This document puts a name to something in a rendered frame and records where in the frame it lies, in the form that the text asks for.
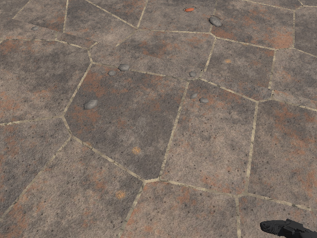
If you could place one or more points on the right robot hand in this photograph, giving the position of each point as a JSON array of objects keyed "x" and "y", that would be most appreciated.
[{"x": 287, "y": 228}]

